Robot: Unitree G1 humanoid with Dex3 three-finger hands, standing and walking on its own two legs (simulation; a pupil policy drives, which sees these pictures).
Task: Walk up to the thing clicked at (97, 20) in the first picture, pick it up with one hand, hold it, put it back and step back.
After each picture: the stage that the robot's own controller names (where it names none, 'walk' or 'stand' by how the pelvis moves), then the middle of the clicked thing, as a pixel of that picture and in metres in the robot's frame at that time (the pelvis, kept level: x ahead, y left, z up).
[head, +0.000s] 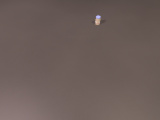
stand; (97, 20) +1.95 -0.27 -0.72
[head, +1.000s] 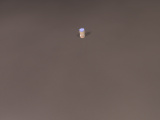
walk; (82, 33) +1.82 +0.10 -0.69
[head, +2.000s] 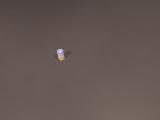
walk; (60, 54) +1.23 +0.31 -0.71
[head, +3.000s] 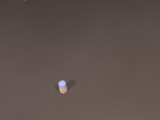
walk; (62, 87) +0.81 +0.22 -0.71
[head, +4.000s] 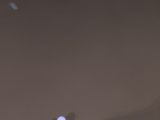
walk; out of the picture +0.50 +0.13 -0.69
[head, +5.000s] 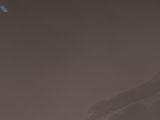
stand; out of the picture +0.37 +0.17 -0.72
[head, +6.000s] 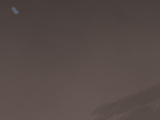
stand; out of the picture +0.35 +0.14 -0.71
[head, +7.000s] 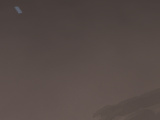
stand; out of the picture +0.37 +0.14 -0.72
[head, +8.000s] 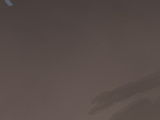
stand; out of the picture +0.36 +0.16 -0.72
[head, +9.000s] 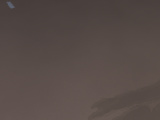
walk; out of the picture +0.38 +0.16 -0.71
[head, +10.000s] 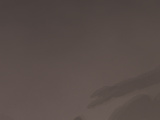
stand; out of the picture +0.36 +0.11 -0.72
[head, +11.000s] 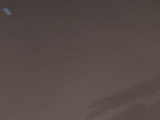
stand; out of the picture +0.39 +0.14 -0.72
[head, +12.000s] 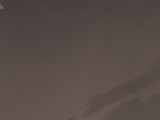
stand; out of the picture +0.40 +0.14 -0.72
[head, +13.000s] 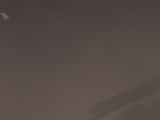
stand; out of the picture +0.38 +0.14 -0.73
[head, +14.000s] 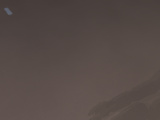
stand; out of the picture +0.38 +0.13 -0.73
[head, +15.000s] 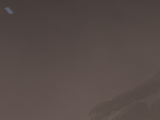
go down; out of the picture +0.37 +0.13 -0.73
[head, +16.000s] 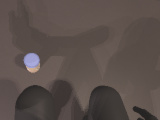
go down; (32, 63) +0.45 +0.18 -0.34
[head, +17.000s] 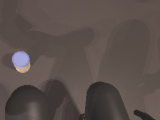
approach; (21, 62) +0.45 +0.20 -0.30
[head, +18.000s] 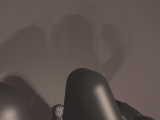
close in; out of the picture +0.43 +0.24 -0.23
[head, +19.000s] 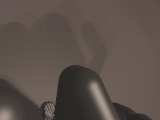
close; out of the picture +0.44 +0.25 -0.22
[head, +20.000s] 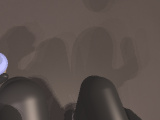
lift; out of the picture +0.36 +0.24 -0.16
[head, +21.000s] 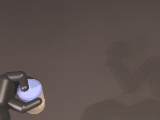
lift; (32, 97) +0.31 +0.16 +0.01
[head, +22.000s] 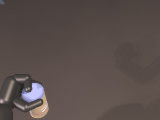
hold; (36, 101) +0.31 +0.16 -0.01
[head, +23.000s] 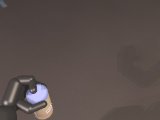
hold; (40, 102) +0.31 +0.15 -0.01
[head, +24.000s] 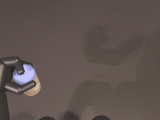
crouch; (28, 81) +0.38 +0.17 -0.07
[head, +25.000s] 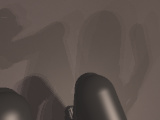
lower; out of the picture +0.44 +0.24 -0.18
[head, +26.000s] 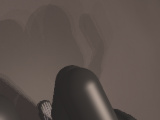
lower; out of the picture +0.41 +0.25 -0.24
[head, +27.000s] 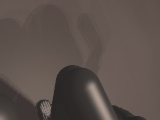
lower; out of the picture +0.41 +0.26 -0.24
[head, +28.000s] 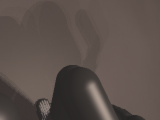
lower; out of the picture +0.40 +0.26 -0.24
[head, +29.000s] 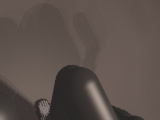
lower; out of the picture +0.40 +0.26 -0.24
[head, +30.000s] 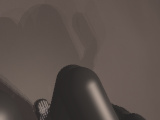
loosen; out of the picture +0.40 +0.24 -0.23
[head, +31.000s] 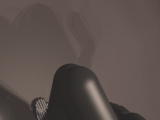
withdraw; out of the picture +0.34 +0.19 -0.26
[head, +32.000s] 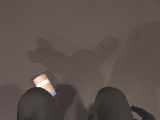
walk; (45, 87) +0.36 +0.14 -0.38
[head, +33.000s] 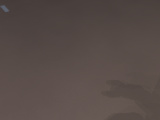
stand; out of the picture +0.28 +0.09 -0.68
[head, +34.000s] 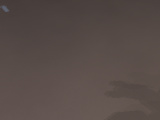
stand; out of the picture +0.29 +0.11 -0.69
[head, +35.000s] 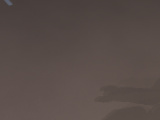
stand; out of the picture +0.30 +0.10 -0.71
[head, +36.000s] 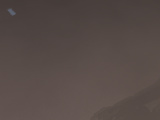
walk; out of the picture +0.31 +0.08 -0.75
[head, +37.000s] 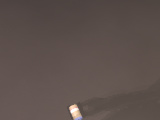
walk; (75, 113) +0.47 +0.01 -0.73
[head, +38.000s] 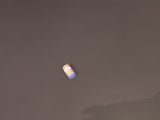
walk; (69, 71) +0.80 +0.11 -0.71
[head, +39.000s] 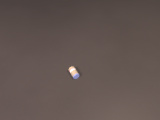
stand; (73, 72) +0.98 +0.06 -0.73
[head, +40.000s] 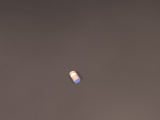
stand; (74, 76) +0.98 +0.06 -0.75
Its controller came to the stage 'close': yes
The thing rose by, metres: 0.71
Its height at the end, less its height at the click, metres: -0.02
